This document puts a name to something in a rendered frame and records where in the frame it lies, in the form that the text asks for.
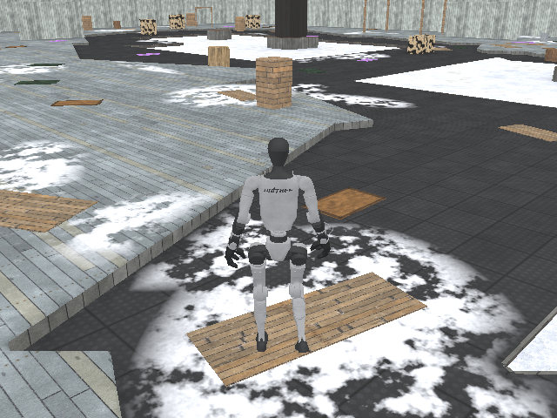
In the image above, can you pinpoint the left robot hand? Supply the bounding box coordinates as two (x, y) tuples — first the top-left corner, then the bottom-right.
(225, 247), (245, 268)

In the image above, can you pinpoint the robot left forearm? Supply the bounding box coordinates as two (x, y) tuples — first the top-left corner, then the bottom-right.
(227, 211), (245, 250)

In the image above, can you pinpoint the robot right forearm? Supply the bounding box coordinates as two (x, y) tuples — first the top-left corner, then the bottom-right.
(312, 210), (329, 244)

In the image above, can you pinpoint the robot right thigh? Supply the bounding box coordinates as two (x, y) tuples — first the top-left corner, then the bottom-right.
(289, 243), (307, 298)

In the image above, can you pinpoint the right robot upper arm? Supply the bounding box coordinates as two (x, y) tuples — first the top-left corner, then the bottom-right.
(297, 175), (320, 223)

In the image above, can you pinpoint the right robot hand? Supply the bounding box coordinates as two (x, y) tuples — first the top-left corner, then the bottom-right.
(310, 240), (331, 259)

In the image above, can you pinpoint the robot left foot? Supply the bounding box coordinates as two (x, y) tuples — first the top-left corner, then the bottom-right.
(256, 331), (268, 352)

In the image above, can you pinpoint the left robot upper arm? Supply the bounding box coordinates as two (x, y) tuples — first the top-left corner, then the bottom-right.
(237, 175), (260, 225)

